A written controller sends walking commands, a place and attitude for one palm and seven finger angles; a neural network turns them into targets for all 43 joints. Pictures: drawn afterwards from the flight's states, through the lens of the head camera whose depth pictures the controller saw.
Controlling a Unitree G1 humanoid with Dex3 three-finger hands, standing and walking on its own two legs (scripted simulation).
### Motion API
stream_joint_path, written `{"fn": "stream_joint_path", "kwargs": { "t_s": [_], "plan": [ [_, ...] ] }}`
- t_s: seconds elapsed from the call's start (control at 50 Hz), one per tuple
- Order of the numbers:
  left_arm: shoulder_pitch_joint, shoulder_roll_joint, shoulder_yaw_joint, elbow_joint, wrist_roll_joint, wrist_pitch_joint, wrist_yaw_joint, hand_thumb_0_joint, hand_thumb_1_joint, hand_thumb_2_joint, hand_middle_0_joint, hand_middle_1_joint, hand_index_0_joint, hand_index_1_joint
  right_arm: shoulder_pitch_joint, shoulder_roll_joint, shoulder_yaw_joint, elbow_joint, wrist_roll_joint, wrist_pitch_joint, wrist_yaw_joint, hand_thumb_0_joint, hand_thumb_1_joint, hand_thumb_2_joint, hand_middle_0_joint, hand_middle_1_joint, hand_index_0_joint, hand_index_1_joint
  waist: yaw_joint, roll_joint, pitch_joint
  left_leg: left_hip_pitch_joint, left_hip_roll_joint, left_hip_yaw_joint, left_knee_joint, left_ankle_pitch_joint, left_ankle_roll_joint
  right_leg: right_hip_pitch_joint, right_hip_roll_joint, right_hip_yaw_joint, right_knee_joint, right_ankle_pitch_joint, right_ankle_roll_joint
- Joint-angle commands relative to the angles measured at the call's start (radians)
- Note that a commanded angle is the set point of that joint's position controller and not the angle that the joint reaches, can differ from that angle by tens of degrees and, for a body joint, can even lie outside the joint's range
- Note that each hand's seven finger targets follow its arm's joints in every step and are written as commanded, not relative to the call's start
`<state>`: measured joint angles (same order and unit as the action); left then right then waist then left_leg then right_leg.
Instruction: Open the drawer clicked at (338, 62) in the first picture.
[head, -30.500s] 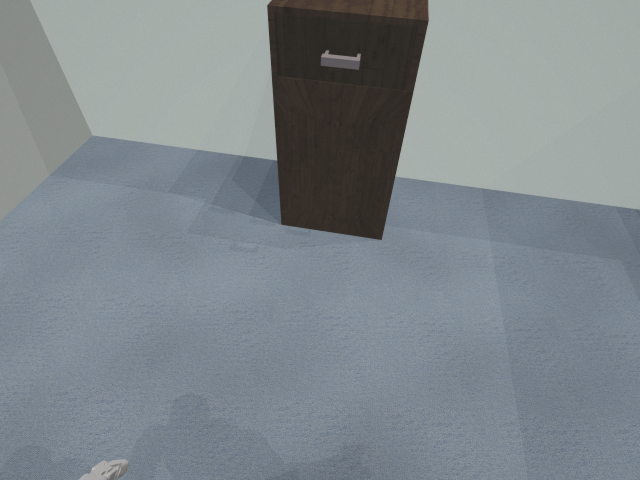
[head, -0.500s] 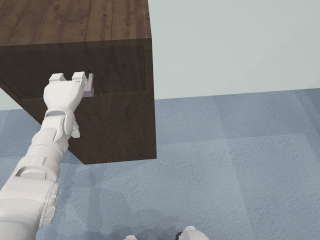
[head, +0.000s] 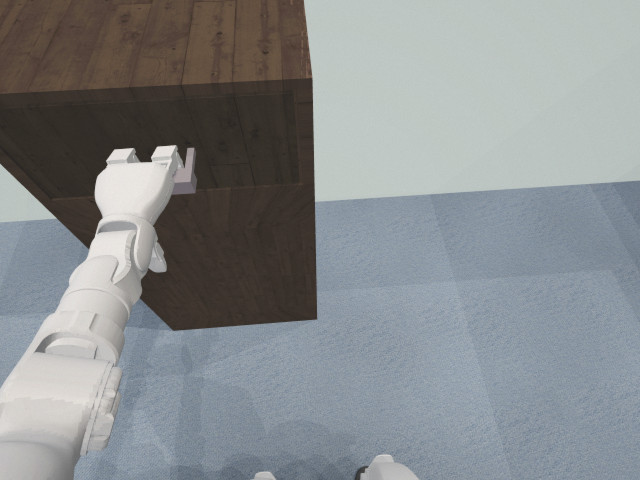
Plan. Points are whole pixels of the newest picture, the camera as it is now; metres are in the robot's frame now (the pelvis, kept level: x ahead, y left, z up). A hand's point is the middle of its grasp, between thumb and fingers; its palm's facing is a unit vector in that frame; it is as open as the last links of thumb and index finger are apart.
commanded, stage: close the thumb around the handle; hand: left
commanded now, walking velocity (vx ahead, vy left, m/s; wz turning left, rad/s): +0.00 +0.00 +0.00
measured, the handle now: (155, 170) +0.52 +0.23 +0.04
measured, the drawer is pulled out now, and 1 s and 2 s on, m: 0.00 0.01 0.07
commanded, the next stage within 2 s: pull the drawer open in 0.56 s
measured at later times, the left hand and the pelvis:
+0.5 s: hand (152, 214) +0.46 +0.22 +0.02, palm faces -0.04 -0.02 -1.00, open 6.2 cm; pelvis +0.00 +0.00 +0.00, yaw +0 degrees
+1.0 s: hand (151, 221) +0.45 +0.22 +0.02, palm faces -0.03 -0.03 -1.00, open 6.2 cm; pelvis +0.01 +0.00 +0.01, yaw -2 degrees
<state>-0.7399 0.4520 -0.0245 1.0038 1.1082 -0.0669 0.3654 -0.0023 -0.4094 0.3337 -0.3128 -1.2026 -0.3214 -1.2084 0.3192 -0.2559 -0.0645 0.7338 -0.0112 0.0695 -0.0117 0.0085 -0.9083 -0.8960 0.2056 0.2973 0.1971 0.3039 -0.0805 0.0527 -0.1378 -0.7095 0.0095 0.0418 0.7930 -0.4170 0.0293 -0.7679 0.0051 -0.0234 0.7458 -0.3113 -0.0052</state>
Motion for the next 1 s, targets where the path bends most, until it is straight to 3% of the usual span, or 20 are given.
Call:
{"fn": "stream_joint_path", "kwargs": {
  "t_s": [0.0, 0.04, 0.08, 0.1, 0.16, 0.22, 0.3, 0.34, 0.38, 0.4, 0.44, 0.48, 0.52, 0.64, 0.66, 0.7, 0.74, 0.82, 0.94, 0.98],
  "plan": [
    [-0.402, 0.24, 0.069, -0.196, -0.01, 0.016, 0.045, 0.0, -0.052, 0.492, -0.332, -1.248, -0.332, -1.248, 0.114, -0.154, -0.049, -0.058, -0.004, -0.02, -0.007, 0.0, -0.9, -0.9, 0.2, 0.3, 0.2, 0.3, 0.001, 0.021, -0.434, 0.261, -0.017, -0.041, -0.065, 0.533, -0.007, 0.266, 0.041, -0.002, -0.04, 0.355, -0.027],
    [-0.379, 0.25, 0.077, -0.199, -0.008, 0.022, 0.042, 0.0, 0.06, 0.54, -0.34, -1.26, -0.34, -1.26, 0.104, -0.152, -0.047, -0.06, -0.002, -0.017, -0.008, 0.0, -0.9, -0.9, 0.2, 0.3, 0.2, 0.3, 0.01, 0.02, -0.433, 0.254, -0.02, -0.039, -0.071, 0.527, -0.007, 0.282, 0.04, 0.0, -0.042, 0.356, -0.029],
    [-0.393, 0.21, 0.05, -0.221, -0.009, 0.023, 0.039, 0.0, 0.172, 0.588, -0.348, -1.272, -0.348, -1.272, 0.104, -0.149, -0.05, -0.064, -0.003, -0.016, -0.007, 0.0, -0.9, -0.9, 0.2, 0.3, 0.2, 0.3, 0.0, 0.032, -0.431, 0.28, -0.015, -0.043, -0.072, 0.564, -0.009, 0.273, 0.042, -0.003, -0.049, 0.366, -0.03],
    [-0.368, 0.204, 0.045, -0.202, -0.009, 0.026, 0.038, 0.0, 0.228, 0.612, -0.352, -1.278, -0.352, -1.278, 0.105, -0.148, -0.05, -0.061, 0.0, -0.015, -0.007, 0.0, -0.9, -0.9, 0.2, 0.3, 0.2, 0.3, 0.001, 0.007, -0.413, 0.27, -0.015, -0.041, -0.075, 0.537, -0.007, 0.272, 0.042, -0.004, -0.052, 0.351, -0.028],
    [-0.36, 0.248, 0.072, -0.187, -0.013, 0.027, 0.031, 0.0, 0.396, 0.684, -0.364, -1.296, -0.364, -1.296, 0.093, -0.154, -0.043, -0.067, 0.002, -0.016, -0.01, 0.0, -0.9, -0.9, 0.2, 0.3, 0.2, 0.3, 0.008, -0.007, -0.38, 0.221, -0.024, -0.032, -0.094, 0.435, -0.001, 0.297, 0.04, 0.005, -0.064, 0.323, -0.03],
    [-0.355, 0.299, 0.106, -0.192, -0.01, 0.019, 0.024, 0.0, 0.564, 0.756, -0.376, -1.314, -0.376, -1.314, 0.092, -0.155, -0.039, -0.067, 0.002, -0.015, -0.015, 0.0, -0.9, -0.9, 0.2, 0.3, 0.2, 0.3, 0.019, -0.001, -0.399, 0.208, -0.027, -0.024, -0.092, 0.447, 0.004, 0.328, 0.036, 0.012, -0.054, 0.359, -0.031],
    [-0.333, 0.257, 0.08, -0.2, -0.012, 0.008, 0.022, 0.0, 0.788, 0.852, -0.392, -1.338, -0.392, -1.338, 0.094, -0.149, -0.044, -0.072, 0.001, -0.018, -0.015, 0.0, -0.9, -0.9, 0.2, 0.3, 0.2, 0.3, 0.015, 0.007, -0.409, 0.233, -0.024, -0.024, -0.087, 0.484, 0.001, 0.319, 0.037, 0.009, -0.054, 0.37, -0.029],
    [-0.333, 0.284, 0.102, -0.203, -0.013, 0.007, 0.025, 0.0, 0.9, 0.9, -0.4, -1.35, -0.4, -1.35, 0.091, -0.153, -0.044, -0.07, -0.001, -0.017, -0.016, 0.0, -0.9, -0.9, 0.2, 0.3, 0.2, 0.3, 0.017, -0.011, -0.409, 0.214, -0.026, -0.018, -0.085, 0.468, 0.003, 0.332, 0.036, 0.014, -0.055, 0.38, -0.026],
    [-0.335, 0.299, 0.113, -0.215, -0.015, 0.005, 0.025, 0.0, 0.9, 0.9, -0.4, -1.35, -0.4, -1.35, 0.086, -0.154, -0.042, -0.074, -0.001, -0.015, -0.016, 0.0, -0.9, -0.9, 0.2, 0.3, 0.2, 0.3, 0.023, 0.003, -0.432, 0.218, -0.029, -0.021, -0.085, 0.485, 0.001, 0.345, 0.036, 0.016, -0.05, 0.391, -0.029],
    [-0.326, 0.257, 0.078, -0.189, -0.013, 0.009, 0.025, 0.0, 0.9, 0.9, -0.4, -1.35, -0.4, -1.35, 0.091, -0.149, -0.044, -0.071, 0.001, -0.017, -0.015, 0.0, -0.9, -0.9, 0.2, 0.3, 0.2, 0.3, 0.011, 0.01, -0.403, 0.219, -0.027, -0.018, -0.084, 0.478, 0.001, 0.322, 0.036, 0.012, -0.053, 0.383, -0.027],
    [-0.346, 0.284, 0.093, -0.185, -0.014, 0.011, 0.027, 0.0, 0.9, 0.9, -0.4, -1.35, -0.4, -1.35, 0.091, -0.157, -0.042, -0.066, 0.0, -0.019, -0.016, 0.0, -0.9, -0.9, 0.2, 0.3, 0.2, 0.3, 0.01, -0.001, -0.382, 0.201, -0.026, -0.017, -0.086, 0.454, 0.002, 0.314, 0.036, 0.014, -0.056, 0.373, -0.026],
    [-0.357, 0.334, 0.129, -0.189, -0.014, 0.013, 0.027, 0.0, 0.9, 0.9, -0.4, -1.35, -0.4, -1.35, 0.087, -0.163, -0.04, -0.067, 0.0, -0.013, -0.017, 0.0, -0.9, -0.9, 0.2, 0.3, 0.2, 0.3, 0.016, -0.015, -0.41, 0.189, -0.031, -0.016, -0.085, 0.453, 0.004, 0.343, 0.034, 0.019, -0.052, 0.385, -0.027],
    [-0.373, 0.286, 0.089, -0.183, -0.01, 0.016, 0.031, 0.0, 0.9, 0.9, -0.4, -1.35, -0.4, -1.35, 0.093, -0.156, -0.042, -0.069, 0.003, -0.016, -0.019, 0.0, -0.9, -0.9, 0.2, 0.3, 0.2, 0.3, 0.0, -0.006, -0.394, 0.199, -0.03, -0.017, -0.083, 0.446, 0.004, 0.315, 0.035, 0.015, -0.054, 0.371, -0.025],
    [-0.417, 0.318, 0.094, -0.149, -0.006, 0.033, 0.03, 0.0, 0.9, 0.9, -0.4, -1.35, -0.4, -1.35, 0.097, -0.161, -0.037, -0.061, 0.004, -0.017, -0.023, 0.0, -0.9, -0.9, 0.2, 0.3, 0.2, 0.3, -0.006, -0.018, -0.389, 0.172, -0.035, -0.015, -0.084, 0.397, 0.006, 0.313, 0.032, 0.018, -0.057, 0.346, -0.022],
    [-0.387, 0.307, 0.092, -0.147, -0.01, 0.034, 0.028, 0.0, 0.9, 0.9, -0.4, -1.35, -0.4, -1.35, 0.095, -0.159, -0.037, -0.065, 0.004, -0.017, -0.022, 0.0, -0.9, -0.9, 0.2, 0.3, 0.2, 0.3, 0.002, -0.018, -0.395, 0.175, -0.037, -0.011, -0.086, 0.402, 0.007, 0.328, 0.032, 0.019, -0.06, 0.354, -0.023],
    [-0.318, 0.35, 0.134, -0.154, -0.014, 0.031, 0.02, 0.0, 0.9, 0.9, -0.4, -1.35, -0.4, -1.35, 0.088, -0.158, -0.035, -0.071, 0.002, -0.01, -0.021, 0.0, -0.9, -0.9, 0.2, 0.3, 0.2, 0.3, 0.034, 0.008, -0.44, 0.187, -0.037, -0.006, -0.084, 0.445, 0.005, 0.368, 0.03, 0.026, -0.046, 0.397, -0.024],
    [-0.28, 0.287, 0.1, -0.179, -0.025, 0.025, 0.013, 0.0, 0.9, 0.9, -0.4, -1.35, -0.4, -1.35, 0.078, -0.148, -0.038, -0.086, 0.005, -0.01, -0.021, 0.0, -0.9, -0.9, 0.2, 0.3, 0.2, 0.3, 0.035, 0.002, -0.438, 0.197, -0.036, -0.004, -0.089, 0.453, 0.004, 0.379, 0.031, 0.023, -0.055, 0.407, -0.024],
    [-0.174, 0.302, 0.132, -0.225, -0.042, 0.005, 0.0, 0.0, 0.9, 0.9, -0.4, -1.35, -0.4, -1.35, 0.06, -0.152, -0.038, -0.104, 0.011, -0.009, -0.019, 0.0, -0.9, -0.9, 0.2, 0.3, 0.2, 0.3, 0.063, -0.022, -0.423, 0.196, -0.03, -0.004, -0.101, 0.467, 0.005, 0.405, 0.033, 0.023, -0.056, 0.421, -0.025],
    [-0.036, 0.23, 0.103, -0.328, -0.043, 0.006, 0.009, 0.0, 0.9, 0.9, -0.4, -1.35, -0.4, -1.35, 0.029, -0.147, -0.045, -0.133, 0.016, -0.017, -0.015, 0.0, -0.9, -0.9, 0.2, 0.3, 0.2, 0.3, 0.071, -0.026, -0.384, 0.225, -0.02, -0.005, -0.118, 0.512, 0.005, 0.402, 0.037, 0.018, -0.073, 0.426, -0.027],
    [0.015, 0.249, 0.133, -0.402, -0.048, 0.015, 0.018, 0.0, 0.9, 0.9, -0.4, -1.35, -0.4, -1.35, 0.021, -0.15, -0.05, -0.138, 0.017, -0.017, -0.009, 0.0, -0.9, -0.9, 0.2, 0.3, 0.2, 0.3, 0.085, -0.01, -0.423, 0.26, -0.015, -0.014, -0.117, 0.596, 0.002, 0.426, 0.037, 0.021, -0.069, 0.462, -0.03]
  ]
}}
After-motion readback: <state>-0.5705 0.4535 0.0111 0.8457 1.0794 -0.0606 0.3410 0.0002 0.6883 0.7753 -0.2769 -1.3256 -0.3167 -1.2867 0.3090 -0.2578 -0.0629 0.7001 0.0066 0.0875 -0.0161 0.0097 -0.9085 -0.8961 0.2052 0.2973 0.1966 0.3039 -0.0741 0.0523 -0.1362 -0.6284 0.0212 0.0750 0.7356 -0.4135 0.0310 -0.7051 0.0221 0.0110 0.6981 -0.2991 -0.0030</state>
